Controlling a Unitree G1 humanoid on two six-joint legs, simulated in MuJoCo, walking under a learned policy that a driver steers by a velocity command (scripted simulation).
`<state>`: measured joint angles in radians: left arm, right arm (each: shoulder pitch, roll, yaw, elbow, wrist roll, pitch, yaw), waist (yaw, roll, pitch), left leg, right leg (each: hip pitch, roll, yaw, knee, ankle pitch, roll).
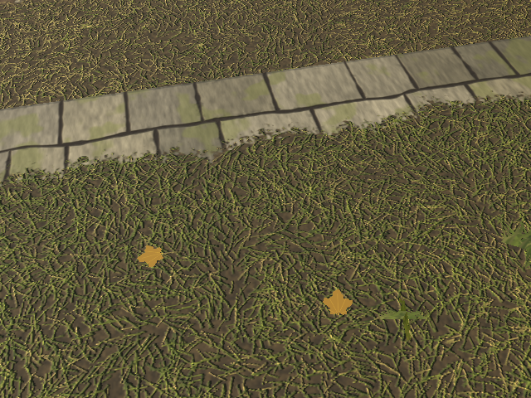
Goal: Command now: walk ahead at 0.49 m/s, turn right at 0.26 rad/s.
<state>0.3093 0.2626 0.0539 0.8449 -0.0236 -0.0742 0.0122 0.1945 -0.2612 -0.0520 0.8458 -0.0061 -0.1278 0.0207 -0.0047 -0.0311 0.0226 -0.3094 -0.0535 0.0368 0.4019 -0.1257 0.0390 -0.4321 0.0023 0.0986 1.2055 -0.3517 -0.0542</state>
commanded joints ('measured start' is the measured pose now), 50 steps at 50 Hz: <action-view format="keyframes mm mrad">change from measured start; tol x16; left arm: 1 35 33 8 -66 3 -9 -4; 13 -328 49 -14 -207 2 -25 -37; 19 106 269 56 -115 51 -17 -33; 26 -179 74 2 -111 57 -28 -44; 50 -90 49 -6 87 29 51 11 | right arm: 1 38 -72 -12 -20 1 -13 4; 16 167 -178 -20 60 30 52 -17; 19 355 -6 42 50 0 32 -16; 23 147 -119 -1 28 13 62 -37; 50 -9 -72 -8 112 5 105 -59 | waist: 1 17 94 -49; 14 -55 114 33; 17 82 88 -142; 19 52 -299 -436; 22 28 -19 -198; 50 4 64 -54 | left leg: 1 171 277 -308 -245 54 204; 13 236 290 -136 -231 105 144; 17 215 192 -51 177 479 39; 19 -286 -12 -60 796 -523 -62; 20 -321 40 -149 886 -510 -58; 37 137 134 -81 31 60 -27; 50 113 122 -85 56 134 -18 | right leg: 1 -182 -111 14 -51 52 1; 14 -119 -62 -96 -653 301 -3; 17 282 -33 -113 -738 473 -66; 19 797 -460 456 -746 904 -316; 26 168 -220 8 -914 896 -192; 39 71 -31 -49 -870 53 -25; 50 238 -29 -96 -788 301 -6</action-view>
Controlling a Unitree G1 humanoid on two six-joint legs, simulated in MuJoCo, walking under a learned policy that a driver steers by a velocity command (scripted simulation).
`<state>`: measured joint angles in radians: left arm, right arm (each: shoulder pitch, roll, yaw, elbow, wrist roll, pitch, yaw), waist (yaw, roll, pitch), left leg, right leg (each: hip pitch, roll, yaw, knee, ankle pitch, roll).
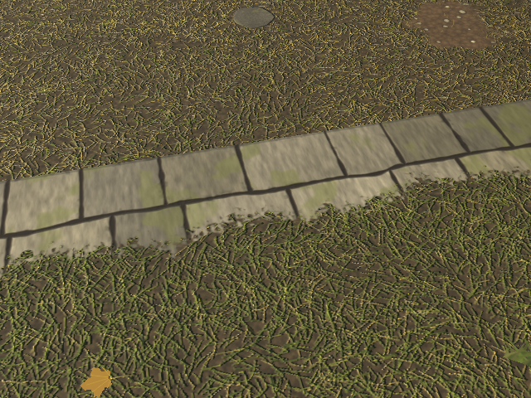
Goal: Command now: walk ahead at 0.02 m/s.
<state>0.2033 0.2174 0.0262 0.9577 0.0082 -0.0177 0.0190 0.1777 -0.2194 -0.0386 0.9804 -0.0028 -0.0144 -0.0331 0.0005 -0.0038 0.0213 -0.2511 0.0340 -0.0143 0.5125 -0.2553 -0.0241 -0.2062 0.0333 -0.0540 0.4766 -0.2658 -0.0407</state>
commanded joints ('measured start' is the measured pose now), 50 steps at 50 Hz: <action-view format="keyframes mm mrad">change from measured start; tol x32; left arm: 1 17 92 23 -19 -3 -3 5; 40 -392 69 27 -146 -38 -79 -65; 46 233 317 122 -4 -6 -76 -46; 50 -41 105 50 -30 -13 -96 -50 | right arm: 1 8 -113 -21 -16 2 -6 -6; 15 -87 -82 -28 -28 41 -81 37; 21 409 -255 -89 120 20 -75 36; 50 132 -133 -40 -20 54 -108 16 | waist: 1 -1 29 -50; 40 -70 79 130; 47 138 -194 -457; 50 53 -31 -95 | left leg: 1 56 33 -32 -53 265 45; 13 -390 50 -7 344 -257 116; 19 264 -62 123 13 42 91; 22 434 383 -683 -337 -305 340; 39 291 210 -30 -404 309 195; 44 348 199 28 -36 905 144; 47 -388 -88 -111 851 -287 52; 50 -426 78 -85 812 -83 93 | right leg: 1 16 -61 56 -58 220 -19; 10 20 -325 452 -303 -555 -201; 17 -35 -244 221 -244 -120 -136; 23 -673 -83 144 767 -193 -36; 41 -452 -91 23 51 264 -37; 45 237 -68 41 77 200 -141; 46 670 -366 522 23 -17 -306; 47 677 -454 820 -174 -118 -323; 50 196 -348 385 -260 26 -184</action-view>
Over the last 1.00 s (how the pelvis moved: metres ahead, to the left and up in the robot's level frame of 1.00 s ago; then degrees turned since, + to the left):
0.32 -0.07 0.00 -1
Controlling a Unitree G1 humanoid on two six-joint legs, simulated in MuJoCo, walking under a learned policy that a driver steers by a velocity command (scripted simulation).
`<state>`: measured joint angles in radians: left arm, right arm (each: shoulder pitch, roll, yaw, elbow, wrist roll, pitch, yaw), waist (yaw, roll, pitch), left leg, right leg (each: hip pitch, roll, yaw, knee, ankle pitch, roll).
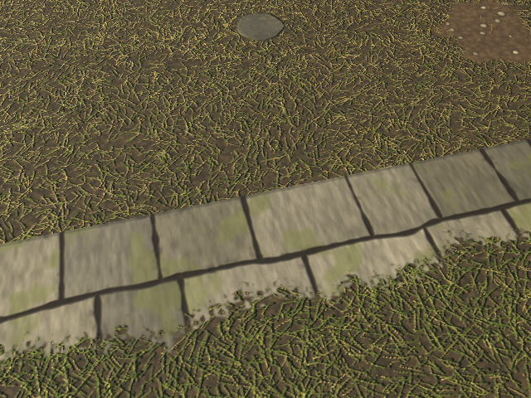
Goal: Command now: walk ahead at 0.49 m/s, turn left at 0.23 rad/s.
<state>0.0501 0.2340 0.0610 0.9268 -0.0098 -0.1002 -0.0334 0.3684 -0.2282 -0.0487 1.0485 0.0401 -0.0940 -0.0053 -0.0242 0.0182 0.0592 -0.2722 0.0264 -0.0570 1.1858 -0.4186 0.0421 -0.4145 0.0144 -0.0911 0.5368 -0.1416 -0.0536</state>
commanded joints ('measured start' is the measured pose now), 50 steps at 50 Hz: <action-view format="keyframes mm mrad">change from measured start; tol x32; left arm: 1 81 62 8 7 16 -24 -1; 24 321 33 -11 -39 36 13 47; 44 -171 128 5 -209 5 -36 3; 50 376 291 65 -70 14 -32 -3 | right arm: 1 -32 -104 -38 -82 -1 -11 -18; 18 -410 -41 -18 -289 -17 32 59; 25 83 -290 -109 -251 -25 32 36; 50 150 -53 -13 -255 -22 11 -2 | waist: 1 36 -80 -104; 22 -96 -103 -137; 24 -35 247 -314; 45 -49 83 -21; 50 91 -353 -454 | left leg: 1 -330 120 -52 80 129 31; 17 -500 85 82 -521 430 26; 22 -27 -84 202 -599 271 131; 25 719 323 -804 -890 79 417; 32 94 147 -266 -965 538 270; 42 163 128 -175 -937 420 172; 48 225 97 -143 -547 862 101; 50 -354 -136 -75 56 -143 -1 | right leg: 1 302 -292 327 -352 -53 -141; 17 495 -305 -84 -372 267 -98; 22 477 -280 -163 125 884 -28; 23 251 -238 -164 424 637 20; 24 -217 -24 -83 792 -348 82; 25 -354 26 158 919 -445 64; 39 -111 -67 99 43 315 83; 45 -189 -54 111 -57 137 10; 48 249 -55 107 -55 154 -79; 50 827 -415 791 -163 -77 -298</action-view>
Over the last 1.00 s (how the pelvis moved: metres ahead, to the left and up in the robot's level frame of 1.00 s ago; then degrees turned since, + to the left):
0.36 0.01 -0.01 2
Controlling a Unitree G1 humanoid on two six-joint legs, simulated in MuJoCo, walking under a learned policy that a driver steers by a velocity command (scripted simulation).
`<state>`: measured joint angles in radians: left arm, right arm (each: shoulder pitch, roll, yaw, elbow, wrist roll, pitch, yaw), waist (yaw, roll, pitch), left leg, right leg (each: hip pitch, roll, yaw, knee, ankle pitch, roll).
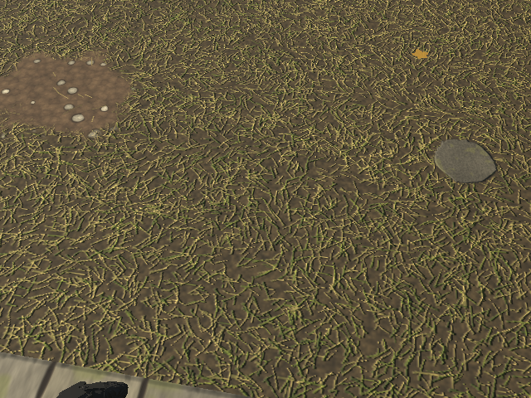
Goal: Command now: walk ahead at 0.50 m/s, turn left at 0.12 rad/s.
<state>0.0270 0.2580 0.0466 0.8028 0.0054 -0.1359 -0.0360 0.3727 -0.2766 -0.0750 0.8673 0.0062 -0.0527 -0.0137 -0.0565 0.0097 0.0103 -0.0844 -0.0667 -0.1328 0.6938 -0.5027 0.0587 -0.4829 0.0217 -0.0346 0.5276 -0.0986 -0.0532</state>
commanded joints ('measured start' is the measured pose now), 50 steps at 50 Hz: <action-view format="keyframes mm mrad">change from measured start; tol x16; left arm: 1 375 176 56 48 -29 8 -1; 6 181 95 22 18 5 16 3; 23 297 130 13 77 -3 70 44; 25 493 82 -11 125 -22 66 31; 28 289 150 26 64 -33 119 57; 50 149 203 71 -114 -11 127 62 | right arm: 1 67 -106 -1 -71 28 -40 7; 18 -360 -27 18 -205 -2 -44 32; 25 -29 -135 -12 -144 -32 -23 22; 31 -308 -103 -4 -154 -40 3 2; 50 -336 -130 -46 -97 -20 65 -49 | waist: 1 160 -211 -299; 4 100 -32 -37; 14 98 -69 11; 22 18 -86 -103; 24 34 222 -373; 30 93 129 -117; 43 117 95 -113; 46 89 -326 -12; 50 49 -144 -54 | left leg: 1 -667 18 -62 637 -60 -8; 16 -459 118 149 -99 625 -62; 21 -323 75 127 -242 585 1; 22 -181 72 134 -292 692 24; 24 400 488 -230 -141 1434 259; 30 -201 350 -31 -421 568 179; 41 -179 399 132 -438 357 152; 44 -248 315 229 -233 228 23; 46 -623 54 230 281 -166 -127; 50 -615 92 76 422 98 -95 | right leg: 1 847 -392 753 -217 -330 -253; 6 370 -248 342 -332 18 -182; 15 328 -162 71 -349 401 -128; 22 444 -160 100 -25 510 -41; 23 313 -99 74 169 303 1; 24 16 13 53 514 -389 70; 26 -112 -20 146 723 -619 87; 43 254 -53 -51 61 -154 10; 46 331 -422 564 -234 254 -291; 50 306 -265 358 -219 115 -147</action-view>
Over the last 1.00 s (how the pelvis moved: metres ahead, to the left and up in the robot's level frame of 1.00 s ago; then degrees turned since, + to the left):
0.59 0.13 0.00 26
